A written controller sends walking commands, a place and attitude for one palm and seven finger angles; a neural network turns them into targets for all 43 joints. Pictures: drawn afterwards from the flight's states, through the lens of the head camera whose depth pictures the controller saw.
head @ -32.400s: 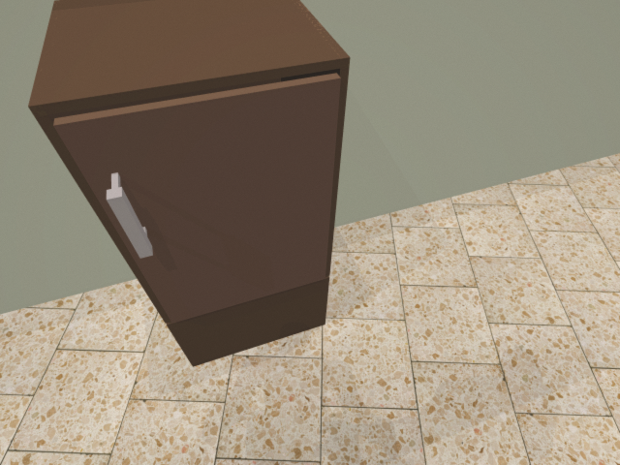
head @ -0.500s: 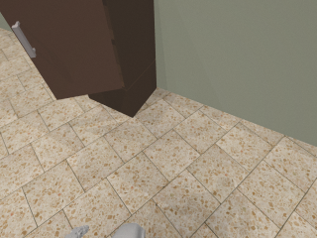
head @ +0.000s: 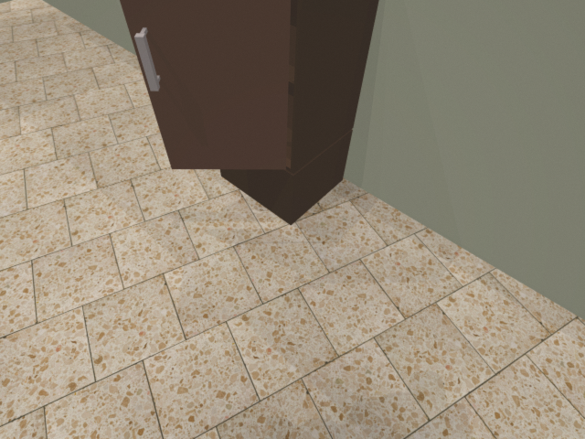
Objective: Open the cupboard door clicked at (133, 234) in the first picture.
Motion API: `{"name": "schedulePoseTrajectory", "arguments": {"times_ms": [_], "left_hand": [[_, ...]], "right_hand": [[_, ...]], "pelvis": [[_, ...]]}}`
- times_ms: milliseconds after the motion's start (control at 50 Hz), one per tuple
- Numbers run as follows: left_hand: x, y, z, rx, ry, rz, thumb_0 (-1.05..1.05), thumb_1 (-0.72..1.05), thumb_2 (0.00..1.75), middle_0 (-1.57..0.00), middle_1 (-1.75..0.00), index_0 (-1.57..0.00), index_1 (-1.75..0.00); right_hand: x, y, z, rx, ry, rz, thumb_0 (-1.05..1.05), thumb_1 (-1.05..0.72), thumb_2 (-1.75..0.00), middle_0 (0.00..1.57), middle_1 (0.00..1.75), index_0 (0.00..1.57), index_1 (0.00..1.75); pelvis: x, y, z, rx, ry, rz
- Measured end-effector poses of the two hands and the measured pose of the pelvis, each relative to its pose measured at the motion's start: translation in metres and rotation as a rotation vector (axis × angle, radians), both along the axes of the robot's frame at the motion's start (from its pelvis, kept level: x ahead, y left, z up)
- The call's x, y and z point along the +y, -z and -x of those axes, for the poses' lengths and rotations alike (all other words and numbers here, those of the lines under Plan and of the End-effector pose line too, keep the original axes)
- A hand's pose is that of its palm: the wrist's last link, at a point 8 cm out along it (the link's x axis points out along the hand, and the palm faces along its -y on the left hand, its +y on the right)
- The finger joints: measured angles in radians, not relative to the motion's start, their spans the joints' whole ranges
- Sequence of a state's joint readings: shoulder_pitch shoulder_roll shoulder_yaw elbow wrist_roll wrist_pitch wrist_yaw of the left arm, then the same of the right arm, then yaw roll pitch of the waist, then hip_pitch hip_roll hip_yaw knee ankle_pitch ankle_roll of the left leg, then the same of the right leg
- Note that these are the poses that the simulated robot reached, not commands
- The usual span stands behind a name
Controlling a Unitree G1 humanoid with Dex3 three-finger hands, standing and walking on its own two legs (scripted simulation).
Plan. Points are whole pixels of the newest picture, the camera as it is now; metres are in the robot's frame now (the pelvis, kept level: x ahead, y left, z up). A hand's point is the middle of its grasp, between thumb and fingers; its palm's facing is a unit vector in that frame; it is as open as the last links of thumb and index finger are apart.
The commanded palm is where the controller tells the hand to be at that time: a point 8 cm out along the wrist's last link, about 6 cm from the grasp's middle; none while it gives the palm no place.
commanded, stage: take the last steps up to it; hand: left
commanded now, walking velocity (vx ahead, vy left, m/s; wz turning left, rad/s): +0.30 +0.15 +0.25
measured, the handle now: (149, 59) +0.99 +0.46 -0.01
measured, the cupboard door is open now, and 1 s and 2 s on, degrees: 43 43 43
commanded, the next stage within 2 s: come to a stop and stand still in 1.30 s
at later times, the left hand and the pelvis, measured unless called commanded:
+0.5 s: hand out of the picture -0.01 +0.23 -0.19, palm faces +0.25 -0.95 -0.16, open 7.4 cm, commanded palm none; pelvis +0.11 +0.08 -0.02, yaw +9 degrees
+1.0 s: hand (150, 285) +0.39 +0.31 -0.16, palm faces +0.05 -0.98 -0.21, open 7.4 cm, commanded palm none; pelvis +0.27 +0.12 -0.01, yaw +4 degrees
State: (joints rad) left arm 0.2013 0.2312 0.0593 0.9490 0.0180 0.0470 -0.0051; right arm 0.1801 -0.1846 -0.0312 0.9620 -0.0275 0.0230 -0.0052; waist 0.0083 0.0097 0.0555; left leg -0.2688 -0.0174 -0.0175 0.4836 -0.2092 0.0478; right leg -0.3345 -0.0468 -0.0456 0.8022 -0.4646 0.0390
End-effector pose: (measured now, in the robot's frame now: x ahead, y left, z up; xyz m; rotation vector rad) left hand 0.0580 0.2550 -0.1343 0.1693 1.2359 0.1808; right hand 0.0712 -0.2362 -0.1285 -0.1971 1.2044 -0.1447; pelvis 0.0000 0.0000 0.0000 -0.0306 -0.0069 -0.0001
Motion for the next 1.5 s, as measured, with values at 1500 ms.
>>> {"name": "schedulePoseTrajectory", "arguments": {"times_ms": [1500], "left_hand": [[0.153,0.025,-0.322,0.203,-0.137,0.099,0.01,0.92,0.90,-0.20,-0.30,-0.20,-0.30]], "right_hand": [[0.200,-0.002,-0.434,-0.030,-0.077,0.025,0.00,-0.93,-0.90,0.20,0.29,0.20,0.30]], "pelvis": [[0.186,0.003,-0.421,-0.003,-0.067,-0.019]]}}
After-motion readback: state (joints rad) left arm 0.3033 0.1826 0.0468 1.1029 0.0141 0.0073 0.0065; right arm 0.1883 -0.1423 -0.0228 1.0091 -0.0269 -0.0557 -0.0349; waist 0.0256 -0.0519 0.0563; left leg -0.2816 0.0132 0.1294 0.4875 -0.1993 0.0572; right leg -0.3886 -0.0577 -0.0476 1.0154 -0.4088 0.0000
